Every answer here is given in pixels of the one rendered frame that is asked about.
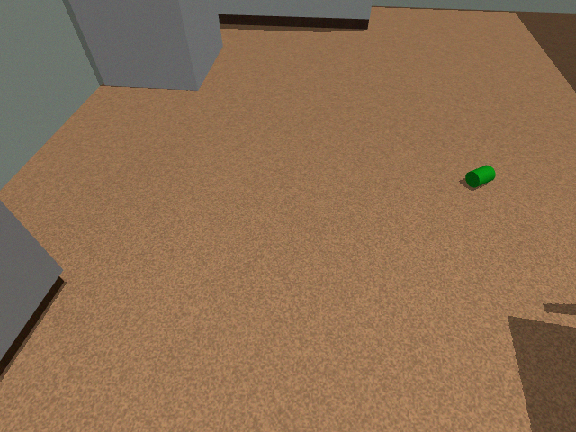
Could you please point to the can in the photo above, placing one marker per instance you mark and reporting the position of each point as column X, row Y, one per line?
column 480, row 176

